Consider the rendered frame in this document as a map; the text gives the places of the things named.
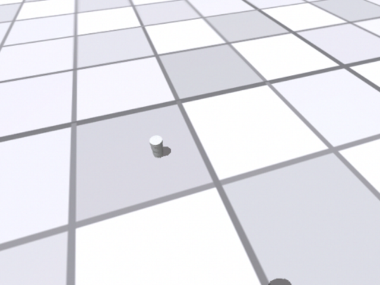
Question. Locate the cup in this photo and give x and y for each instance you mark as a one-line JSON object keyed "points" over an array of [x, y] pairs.
{"points": [[156, 143]]}

